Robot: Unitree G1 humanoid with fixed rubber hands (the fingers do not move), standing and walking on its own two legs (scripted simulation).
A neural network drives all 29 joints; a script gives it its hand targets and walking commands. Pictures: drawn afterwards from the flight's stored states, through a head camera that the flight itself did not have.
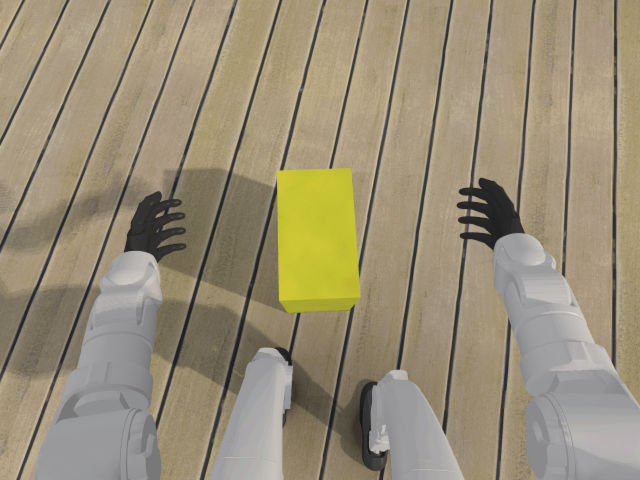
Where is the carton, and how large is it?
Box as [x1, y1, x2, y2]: [277, 168, 360, 312]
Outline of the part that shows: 350,168 277,171 279,300 287,312 348,310 360,296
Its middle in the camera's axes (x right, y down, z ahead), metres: +0.00 +0.01 +0.97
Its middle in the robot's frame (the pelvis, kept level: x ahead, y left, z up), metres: +0.50 +0.05 -0.54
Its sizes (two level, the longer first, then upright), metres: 0.292 0.168 0.281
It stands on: the floor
